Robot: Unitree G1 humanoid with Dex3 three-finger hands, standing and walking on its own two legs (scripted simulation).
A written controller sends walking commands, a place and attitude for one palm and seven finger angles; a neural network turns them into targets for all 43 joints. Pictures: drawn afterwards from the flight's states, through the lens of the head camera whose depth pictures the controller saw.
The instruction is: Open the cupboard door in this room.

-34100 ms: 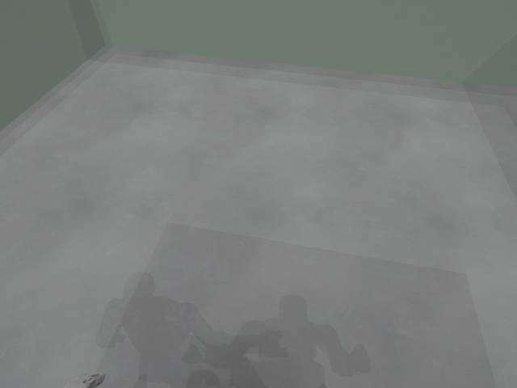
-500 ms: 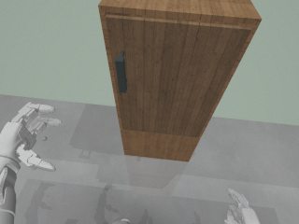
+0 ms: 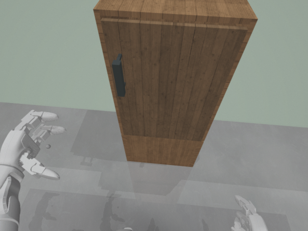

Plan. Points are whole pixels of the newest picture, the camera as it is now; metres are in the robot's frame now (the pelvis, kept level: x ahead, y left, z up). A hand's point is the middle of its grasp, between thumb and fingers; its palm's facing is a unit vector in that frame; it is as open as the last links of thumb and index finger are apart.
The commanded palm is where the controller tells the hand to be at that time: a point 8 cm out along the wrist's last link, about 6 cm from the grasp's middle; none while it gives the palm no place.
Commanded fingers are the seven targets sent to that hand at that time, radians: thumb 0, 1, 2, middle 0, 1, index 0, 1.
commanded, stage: move the hooked fingers beside the handle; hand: left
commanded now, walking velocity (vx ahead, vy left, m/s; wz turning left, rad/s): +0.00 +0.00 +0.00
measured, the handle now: (120, 75) +0.58 +0.15 +0.06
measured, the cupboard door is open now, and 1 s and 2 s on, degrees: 0 0 0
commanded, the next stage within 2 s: none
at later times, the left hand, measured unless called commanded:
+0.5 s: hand (67, 125) +0.35 +0.25 +0.08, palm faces -0.03 -1.00 +0.00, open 13.9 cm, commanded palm +0.33 +0.30 +0.08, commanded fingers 0.00 -0.50 0.30 -0.30 -1.20 -0.30 -1.20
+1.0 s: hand (83, 103) +0.44 +0.24 +0.07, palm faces -0.05 -1.00 +0.01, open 13.9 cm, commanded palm +0.42 +0.29 +0.07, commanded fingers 0.00 -0.50 0.30 -0.30 -1.20 -0.30 -1.20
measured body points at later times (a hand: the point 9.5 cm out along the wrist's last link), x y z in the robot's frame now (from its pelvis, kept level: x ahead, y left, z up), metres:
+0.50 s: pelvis +0.00 -0.01 +0.00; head +0.05 +0.00 +0.44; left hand +0.35 +0.31 +0.08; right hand +0.12 -0.27 -0.09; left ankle +0.02 +0.10 -0.70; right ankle +0.01 -0.11 -0.70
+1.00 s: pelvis +0.01 +0.01 -0.01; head +0.09 +0.02 +0.43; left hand +0.43 +0.29 +0.07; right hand +0.07 -0.26 -0.11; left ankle +0.02 +0.10 -0.70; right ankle +0.01 -0.11 -0.70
